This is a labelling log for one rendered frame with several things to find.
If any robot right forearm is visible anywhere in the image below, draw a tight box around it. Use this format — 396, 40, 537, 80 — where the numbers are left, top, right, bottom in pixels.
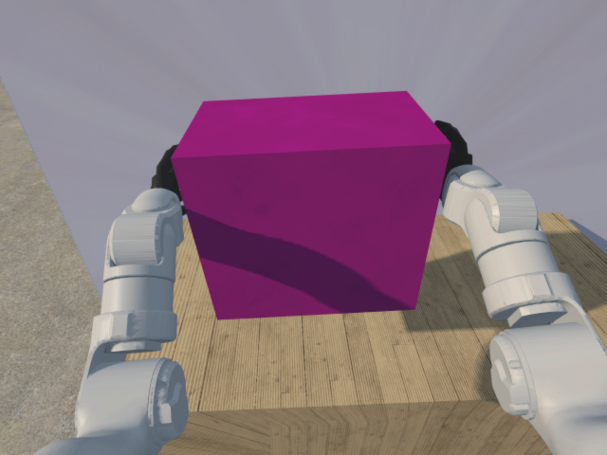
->
442, 165, 607, 355

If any left robot upper arm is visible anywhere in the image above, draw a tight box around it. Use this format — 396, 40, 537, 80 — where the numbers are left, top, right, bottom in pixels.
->
33, 357, 189, 455

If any robot left forearm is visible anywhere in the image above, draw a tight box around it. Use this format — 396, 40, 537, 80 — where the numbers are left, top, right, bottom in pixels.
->
75, 188, 184, 435

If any robot left hand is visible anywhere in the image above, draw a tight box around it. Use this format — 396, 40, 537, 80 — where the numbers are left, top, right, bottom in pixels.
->
151, 144, 187, 216

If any robot right hand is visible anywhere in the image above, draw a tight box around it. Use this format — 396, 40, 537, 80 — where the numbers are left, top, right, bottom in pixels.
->
434, 120, 472, 201

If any pedestal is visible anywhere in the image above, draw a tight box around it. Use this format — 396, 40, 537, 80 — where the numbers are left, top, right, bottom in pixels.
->
125, 213, 607, 455

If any carton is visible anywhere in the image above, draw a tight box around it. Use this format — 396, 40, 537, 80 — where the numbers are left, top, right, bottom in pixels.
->
171, 91, 451, 320

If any right robot upper arm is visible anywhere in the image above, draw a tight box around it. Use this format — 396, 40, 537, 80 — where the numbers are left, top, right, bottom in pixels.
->
489, 322, 607, 455

